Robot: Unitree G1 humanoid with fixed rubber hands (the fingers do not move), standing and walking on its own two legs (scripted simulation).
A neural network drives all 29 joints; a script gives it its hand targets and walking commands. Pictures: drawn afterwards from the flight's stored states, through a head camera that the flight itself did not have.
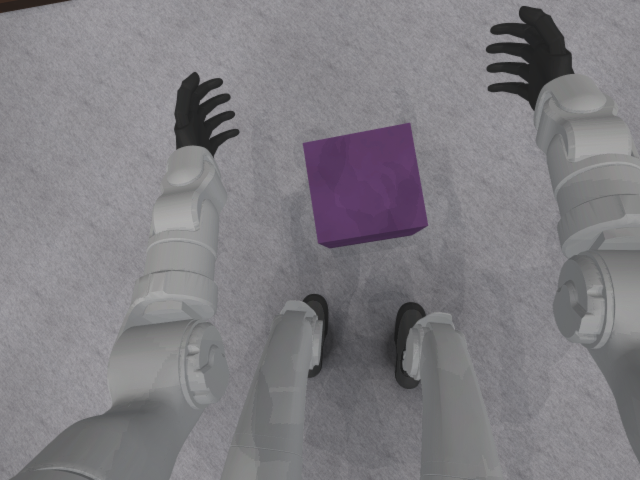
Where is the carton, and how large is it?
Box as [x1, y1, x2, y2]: [303, 123, 427, 247]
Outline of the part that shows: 409,123 303,143 318,243 327,247 335,247 410,235 427,225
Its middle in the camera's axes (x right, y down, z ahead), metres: +0.10 -0.10 +0.86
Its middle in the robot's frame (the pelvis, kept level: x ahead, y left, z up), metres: +0.48 +0.03 -0.51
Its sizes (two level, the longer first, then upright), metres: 0.210 0.200 0.250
